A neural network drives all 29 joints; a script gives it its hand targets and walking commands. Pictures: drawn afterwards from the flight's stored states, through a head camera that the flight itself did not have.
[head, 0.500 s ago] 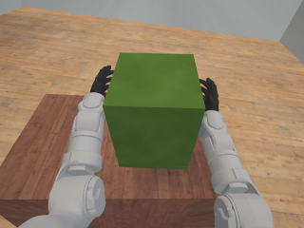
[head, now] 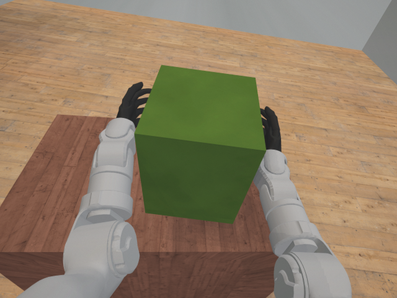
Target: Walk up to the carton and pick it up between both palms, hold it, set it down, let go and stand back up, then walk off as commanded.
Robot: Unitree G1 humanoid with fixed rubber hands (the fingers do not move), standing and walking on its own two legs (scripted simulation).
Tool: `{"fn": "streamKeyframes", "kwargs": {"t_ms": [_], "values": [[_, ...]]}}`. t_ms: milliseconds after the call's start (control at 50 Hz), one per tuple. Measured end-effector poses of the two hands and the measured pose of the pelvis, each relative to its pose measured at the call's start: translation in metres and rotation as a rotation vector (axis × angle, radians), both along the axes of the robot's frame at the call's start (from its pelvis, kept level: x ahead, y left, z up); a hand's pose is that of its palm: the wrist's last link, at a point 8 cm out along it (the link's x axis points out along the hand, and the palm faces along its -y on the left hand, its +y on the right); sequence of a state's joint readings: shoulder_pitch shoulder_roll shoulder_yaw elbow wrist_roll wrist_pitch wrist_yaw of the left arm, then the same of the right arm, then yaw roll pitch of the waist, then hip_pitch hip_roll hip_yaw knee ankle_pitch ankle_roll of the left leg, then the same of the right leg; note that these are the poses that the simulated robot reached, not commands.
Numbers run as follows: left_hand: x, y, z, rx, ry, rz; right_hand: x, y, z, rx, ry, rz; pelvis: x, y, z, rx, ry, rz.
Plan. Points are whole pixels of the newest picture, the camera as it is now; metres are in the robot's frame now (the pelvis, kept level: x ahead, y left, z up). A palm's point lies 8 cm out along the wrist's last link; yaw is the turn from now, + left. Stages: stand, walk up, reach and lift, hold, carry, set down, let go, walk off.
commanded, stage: set down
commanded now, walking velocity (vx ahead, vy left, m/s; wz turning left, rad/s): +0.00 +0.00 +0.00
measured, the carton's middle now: (198, 147) +0.40 +0.02 +0.11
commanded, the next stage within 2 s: none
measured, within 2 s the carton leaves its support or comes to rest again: neither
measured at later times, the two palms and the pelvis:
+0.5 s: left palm (132, 127) +0.44 +0.16 +0.12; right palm (262, 153) +0.40 -0.13 +0.11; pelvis +0.02 +0.00 +0.00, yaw +0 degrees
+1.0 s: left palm (137, 131) +0.45 +0.16 +0.10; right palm (260, 161) +0.39 -0.13 +0.08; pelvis +0.03 +0.00 +0.00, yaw +0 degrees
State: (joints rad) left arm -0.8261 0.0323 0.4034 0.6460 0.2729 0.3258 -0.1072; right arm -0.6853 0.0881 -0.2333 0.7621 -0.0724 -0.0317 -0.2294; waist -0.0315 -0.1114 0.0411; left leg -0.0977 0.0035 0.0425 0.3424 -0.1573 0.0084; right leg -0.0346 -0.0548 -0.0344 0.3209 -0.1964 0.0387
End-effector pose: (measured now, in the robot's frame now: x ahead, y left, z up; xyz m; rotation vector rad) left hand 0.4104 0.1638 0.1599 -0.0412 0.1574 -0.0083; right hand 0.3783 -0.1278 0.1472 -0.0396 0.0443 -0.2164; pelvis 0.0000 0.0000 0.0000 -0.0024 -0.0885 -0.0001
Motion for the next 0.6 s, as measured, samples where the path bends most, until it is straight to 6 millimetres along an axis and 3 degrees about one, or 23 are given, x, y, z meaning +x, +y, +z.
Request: {"fn": "streamKeyframes", "kwargs": {"t_ms": [280, 440, 600], "values": [[0.023, 0.0, -0.025, -0.001, 0.021, -0.006, 0.023, -0.001, -0.019, 0.013, 0.02, -0.007, 0.018, -0.001, 0.0, 0.002, 0.028, -0.001], [0.027, 0.0, -0.04, -0.003, 0.043, -0.026, 0.021, 0.0, -0.037, 0.023, 0.041, -0.026, 0.023, 0.0, 0.0, 0.0, 0.037, -0.002], [0.027, -0.002, -0.043, -0.002, 0.032, -0.04, 0.017, -0.001, -0.042, 0.01, 0.032, -0.037, 0.023, 0.001, 0.0, -0.001, 0.037, -0.002]]}}
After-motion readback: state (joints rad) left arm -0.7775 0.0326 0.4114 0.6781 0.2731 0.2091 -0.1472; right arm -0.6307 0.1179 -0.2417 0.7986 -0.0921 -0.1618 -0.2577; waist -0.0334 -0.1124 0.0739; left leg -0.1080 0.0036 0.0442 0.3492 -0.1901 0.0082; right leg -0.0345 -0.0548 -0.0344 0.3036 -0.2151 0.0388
